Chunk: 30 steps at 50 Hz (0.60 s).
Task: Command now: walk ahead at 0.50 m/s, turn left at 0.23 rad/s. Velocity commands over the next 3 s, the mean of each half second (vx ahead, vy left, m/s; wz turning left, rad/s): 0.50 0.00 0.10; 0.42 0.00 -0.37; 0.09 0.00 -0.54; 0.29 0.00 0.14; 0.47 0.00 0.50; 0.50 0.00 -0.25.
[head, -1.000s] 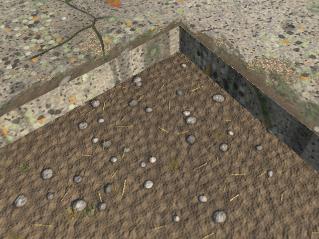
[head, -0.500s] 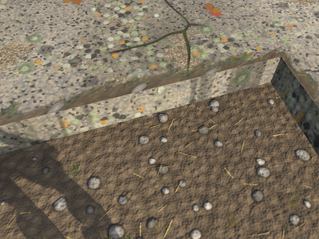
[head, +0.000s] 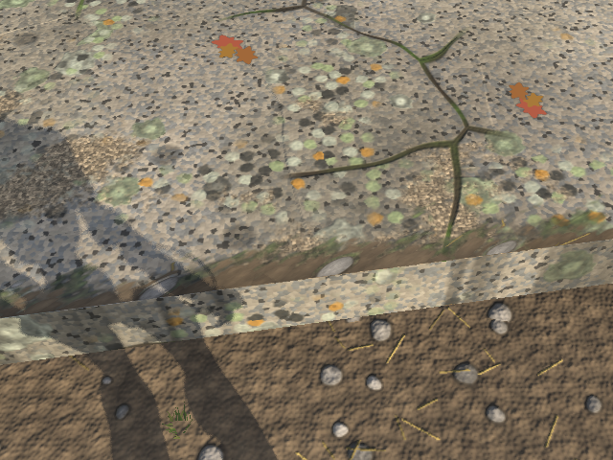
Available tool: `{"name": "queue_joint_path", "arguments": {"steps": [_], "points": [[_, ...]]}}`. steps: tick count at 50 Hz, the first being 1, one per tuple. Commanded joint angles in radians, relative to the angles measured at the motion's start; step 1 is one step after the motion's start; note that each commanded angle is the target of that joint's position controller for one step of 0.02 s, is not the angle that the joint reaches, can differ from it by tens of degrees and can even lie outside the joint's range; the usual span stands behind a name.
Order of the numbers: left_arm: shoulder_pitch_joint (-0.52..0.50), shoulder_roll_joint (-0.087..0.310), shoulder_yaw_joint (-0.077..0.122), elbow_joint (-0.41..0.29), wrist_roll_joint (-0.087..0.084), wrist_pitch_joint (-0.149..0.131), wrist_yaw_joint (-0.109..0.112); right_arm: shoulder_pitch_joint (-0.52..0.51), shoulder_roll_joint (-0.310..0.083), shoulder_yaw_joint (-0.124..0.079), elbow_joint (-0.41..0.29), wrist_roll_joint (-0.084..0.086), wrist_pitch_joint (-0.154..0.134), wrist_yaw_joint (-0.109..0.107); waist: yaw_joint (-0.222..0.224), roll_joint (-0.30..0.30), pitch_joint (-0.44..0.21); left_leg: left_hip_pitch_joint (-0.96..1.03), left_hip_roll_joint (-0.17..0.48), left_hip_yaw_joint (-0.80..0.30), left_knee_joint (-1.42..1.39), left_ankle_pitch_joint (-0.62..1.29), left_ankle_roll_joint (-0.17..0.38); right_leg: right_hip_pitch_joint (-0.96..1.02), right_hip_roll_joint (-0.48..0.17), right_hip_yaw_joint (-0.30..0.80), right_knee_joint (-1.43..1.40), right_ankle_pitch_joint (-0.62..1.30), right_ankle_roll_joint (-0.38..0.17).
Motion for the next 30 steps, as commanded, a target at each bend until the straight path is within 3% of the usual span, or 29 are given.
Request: {"name": "queue_joint_path", "arguments": {"steps": [1,4,8,11,14,17,18,19,20,21,22,23,24,26,30], "points": [[0.091,0.095,0.023,-0.001,-0.011,-0.029,-0.002,0.03,-0.057,-0.006,-0.048,-0.015,0.004,0.015,0.019,-0.145,-0.03,-0.201,0.078,-0.024,0.012,0.055,-0.018,0.192,-0.252,0.309,-0.275,0.108,-0.117],[0.137,0.109,0.027,0.036,-0.024,-0.048,-0.009,-0.032,-0.045,0.001,-0.063,-0.018,0.011,0.022,0.016,-0.135,-0.025,-0.27,0.093,-0.001,-0.033,0.106,-0.037,0.222,-0.249,0.239,-0.307,0.214,-0.138],[0.183,0.105,0.028,0.078,-0.028,-0.043,-0.009,-0.213,-0.02,0.022,-0.113,-0.017,0.006,0.032,0.046,-0.12,0.018,-0.33,0.146,0.081,-0.223,0.232,-0.069,0.233,-0.218,0.157,-0.358,0.238,-0.14],[0.226,0.12,0.032,0.11,-0.026,-0.042,-0.01,-0.317,0.005,0.041,-0.137,-0.008,0.0,0.036,0.074,-0.124,0.025,-0.257,0.14,0.128,-0.404,0.302,-0.07,0.234,-0.202,0.104,-0.348,0.301,-0.127],[0.263,0.138,0.037,0.141,-0.023,-0.036,-0.009,-0.359,-0.012,0.041,-0.146,-0.002,-0.005,0.031,0.081,-0.131,0.034,-0.198,0.127,0.145,-0.497,0.289,-0.047,0.275,-0.233,0.103,-0.316,0.355,-0.118],[0.253,0.145,0.038,0.162,-0.022,-0.026,-0.005,-0.317,-0.037,0.031,-0.13,-0.01,-0.014,0.022,0.047,-0.127,0.017,-0.103,0.095,0.155,-0.567,0.206,-0.002,0.332,-0.26,0.098,-0.209,0.55,-0.102],[0.245,0.15,0.039,0.168,-0.024,-0.02,-0.003,-0.228,-0.046,0.024,-0.098,-0.015,-0.02,0.016,0.005,-0.113,-0.03,0.013,0.065,0.169,-0.619,0.201,0.019,0.334,-0.241,0.075,-0.093,0.664,-0.089],[0.247,0.135,0.032,0.17,-0.025,-0.017,-0.003,-0.081,-0.073,0.011,-0.043,-0.027,-0.031,0.006,-0.051,-0.076,-0.117,0.215,0.063,0.159,-0.652,0.21,0.048,0.27,-0.197,0.037,0.086,0.656,-0.071],[0.224,0.099,0.018,0.134,-0.027,-0.018,-0.003,0.101,-0.145,-0.009,-0.011,-0.049,-0.039,-0.007,-0.123,0.025,-0.238,0.455,0.276,-0.068,-0.674,0.105,0.102,0.084,-0.147,-0.003,0.369,0.356,-0.051],[0.327,0.008,0.0,0.113,-0.051,-0.017,-0.006,0.128,-0.239,-0.037,0.005,-0.039,-0.031,-0.013,-0.066,0.278,-0.317,0.653,0.52,-0.527,-0.796,0.032,0.227,-0.257,0.03,-0.041,0.684,-0.319,-0.02],[0.245,0.132,0.03,0.133,-0.018,-0.007,0.002,0.065,-0.168,-0.026,-0.001,0.002,-0.023,-0.01,-0.062,0.089,-0.215,0.553,0.467,-0.509,-0.83,-0.015,0.199,-0.338,-0.03,0.074,0.737,-0.304,-0.036],[0.189,0.117,0.031,0.118,-0.021,-0.011,-0.007,-0.027,-0.115,-0.009,-0.008,0.01,-0.025,-0.006,-0.02,0.055,-0.099,0.423,0.422,-0.363,-0.846,0.063,0.176,-0.337,-0.07,0.08,0.709,-0.207,-0.04],[0.175,0.084,0.022,0.126,-0.028,-0.012,-0.011,-0.07,-0.069,0.001,-0.007,0.006,-0.034,-0.002,0.004,0.016,-0.052,0.321,0.385,-0.257,-0.88,0.185,0.151,-0.29,-0.096,0.085,0.667,-0.153,-0.036],[0.197,0.062,0.018,0.152,-0.009,0.011,-0.016,-0.094,-0.029,0.014,0.01,0.01,-0.049,-0.01,0.045,0.037,-0.023,0.214,0.325,-0.109,-0.928,0.301,0.101,-0.206,-0.116,0.085,0.615,-0.113,-0.017],[0.126,0.045,0.022,0.144,-0.003,0.031,-0.033,-0.032,-0.042,0.011,0.058,0.016,-0.076,-0.014,0.05,0.032,-0.004,0.22,0.311,0.022,-0.976,0.407,0.088,-0.273,-0.119,0.082,0.591,-0.01,0.001]]}}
